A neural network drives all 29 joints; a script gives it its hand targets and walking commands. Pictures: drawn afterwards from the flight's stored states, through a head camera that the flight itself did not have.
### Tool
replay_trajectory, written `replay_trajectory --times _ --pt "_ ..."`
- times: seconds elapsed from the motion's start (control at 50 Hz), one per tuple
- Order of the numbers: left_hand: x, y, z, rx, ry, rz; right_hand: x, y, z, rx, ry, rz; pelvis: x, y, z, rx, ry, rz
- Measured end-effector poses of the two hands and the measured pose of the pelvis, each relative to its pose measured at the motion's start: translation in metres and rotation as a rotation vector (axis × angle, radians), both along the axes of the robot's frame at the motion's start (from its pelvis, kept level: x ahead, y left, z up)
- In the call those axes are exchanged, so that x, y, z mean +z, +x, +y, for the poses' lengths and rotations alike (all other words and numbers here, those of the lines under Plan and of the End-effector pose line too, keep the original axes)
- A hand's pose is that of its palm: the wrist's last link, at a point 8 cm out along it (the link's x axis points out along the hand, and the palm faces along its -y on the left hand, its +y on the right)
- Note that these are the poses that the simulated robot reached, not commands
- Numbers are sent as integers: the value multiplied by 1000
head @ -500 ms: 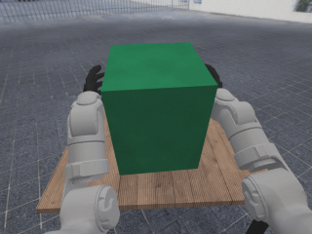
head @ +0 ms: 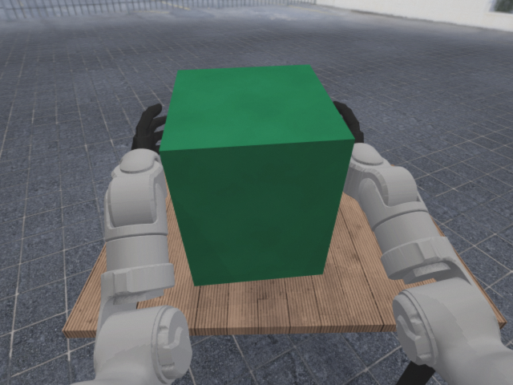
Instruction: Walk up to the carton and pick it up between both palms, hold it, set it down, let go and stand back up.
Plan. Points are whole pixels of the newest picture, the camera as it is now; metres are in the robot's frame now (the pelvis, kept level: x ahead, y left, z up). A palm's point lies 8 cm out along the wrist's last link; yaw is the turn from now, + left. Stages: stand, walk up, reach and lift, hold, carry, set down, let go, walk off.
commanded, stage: hold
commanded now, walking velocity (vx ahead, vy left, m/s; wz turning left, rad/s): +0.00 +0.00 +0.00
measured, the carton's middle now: (252, 174) +0.37 +0.00 +0.21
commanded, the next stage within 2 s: set down in 0.86 s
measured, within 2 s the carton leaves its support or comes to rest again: neither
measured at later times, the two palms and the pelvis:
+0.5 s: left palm (153, 155) +0.37 +0.14 +0.25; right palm (354, 151) +0.37 -0.15 +0.25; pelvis +0.00 +0.00 +0.00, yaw +0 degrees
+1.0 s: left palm (147, 149) +0.37 +0.15 +0.26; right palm (351, 148) +0.36 -0.15 +0.25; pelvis +0.00 +0.00 +0.00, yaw +0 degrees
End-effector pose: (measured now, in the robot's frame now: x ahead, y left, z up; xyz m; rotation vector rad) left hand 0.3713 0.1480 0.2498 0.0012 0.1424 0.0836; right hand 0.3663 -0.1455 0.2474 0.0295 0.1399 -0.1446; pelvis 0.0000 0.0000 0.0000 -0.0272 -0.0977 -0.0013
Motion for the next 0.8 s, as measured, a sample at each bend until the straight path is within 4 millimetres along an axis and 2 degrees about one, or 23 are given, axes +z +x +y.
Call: replay_trajectory --times 0.26,0.6,0.8 --pt "10 2 -7 2 7 -3 7 1 -6 5 -6 -4 0 1 -2 -13 5 -5" --pt "3 1 -10 -4 7 10 -3 -1 -9 -2 8 9 0 -1 -4 -8 7 -9" --pt "9 0 -6 -2 -5 -10 5 -2 -6 1 -13 -11 0 -1 -3 -9 5 -11"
